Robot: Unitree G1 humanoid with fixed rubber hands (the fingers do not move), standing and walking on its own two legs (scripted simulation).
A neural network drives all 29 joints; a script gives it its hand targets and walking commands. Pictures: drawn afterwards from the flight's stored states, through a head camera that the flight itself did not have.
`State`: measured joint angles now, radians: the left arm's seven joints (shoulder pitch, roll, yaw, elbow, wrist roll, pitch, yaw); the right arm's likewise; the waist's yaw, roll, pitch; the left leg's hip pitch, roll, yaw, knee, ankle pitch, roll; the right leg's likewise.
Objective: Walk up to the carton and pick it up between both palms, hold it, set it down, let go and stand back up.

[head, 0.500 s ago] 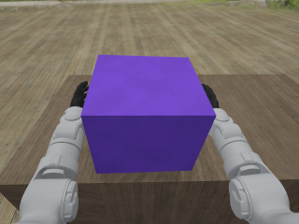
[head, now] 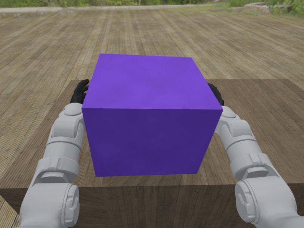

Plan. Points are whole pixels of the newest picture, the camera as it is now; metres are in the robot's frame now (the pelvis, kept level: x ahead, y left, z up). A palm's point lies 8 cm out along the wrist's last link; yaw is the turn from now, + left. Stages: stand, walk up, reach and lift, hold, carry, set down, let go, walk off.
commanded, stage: reach and lift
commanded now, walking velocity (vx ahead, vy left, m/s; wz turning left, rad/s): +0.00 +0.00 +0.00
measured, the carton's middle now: (147, 112) +0.40 +0.03 +0.16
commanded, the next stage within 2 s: hold in 0.78 s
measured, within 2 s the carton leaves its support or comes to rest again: neither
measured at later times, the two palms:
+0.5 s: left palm (79, 102) +0.38 +0.20 +0.21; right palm (220, 106) +0.38 -0.17 +0.19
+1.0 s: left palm (75, 97) +0.37 +0.20 +0.23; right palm (222, 101) +0.37 -0.16 +0.22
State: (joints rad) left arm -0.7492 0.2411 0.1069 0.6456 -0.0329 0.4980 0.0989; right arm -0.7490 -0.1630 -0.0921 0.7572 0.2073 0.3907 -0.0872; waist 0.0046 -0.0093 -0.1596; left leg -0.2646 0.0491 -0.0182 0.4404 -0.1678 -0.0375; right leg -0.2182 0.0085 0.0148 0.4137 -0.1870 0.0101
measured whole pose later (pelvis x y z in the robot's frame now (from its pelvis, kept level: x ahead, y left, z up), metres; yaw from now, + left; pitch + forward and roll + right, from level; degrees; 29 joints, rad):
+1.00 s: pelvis -0.01 +0.00 +0.00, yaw +0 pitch -2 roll -1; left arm -0.77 0.24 0.12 0.47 -0.01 0.68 0.10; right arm -0.77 -0.20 -0.09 0.62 0.28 0.54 -0.12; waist -0.02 -0.01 -0.16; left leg -0.25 0.05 -0.02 0.44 -0.16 -0.03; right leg -0.20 0.01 0.01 0.39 -0.17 0.02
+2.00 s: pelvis -0.01 +0.01 +0.00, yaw +0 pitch -2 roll -1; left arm -0.78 0.24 0.15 0.39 0.03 0.77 0.06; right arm -0.80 -0.21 -0.09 0.58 0.29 0.60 -0.13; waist -0.02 -0.01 -0.17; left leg -0.24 0.05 -0.02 0.43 -0.16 -0.03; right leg -0.18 0.01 0.02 0.37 -0.16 0.02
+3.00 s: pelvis -0.01 +0.01 +0.00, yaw +0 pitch -2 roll -1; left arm -0.78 0.24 0.16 0.39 0.05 0.78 0.05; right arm -0.80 -0.21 -0.09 0.58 0.29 0.61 -0.13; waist -0.02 -0.01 -0.17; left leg -0.24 0.05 -0.02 0.43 -0.16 -0.03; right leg -0.18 0.01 0.02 0.37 -0.16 0.02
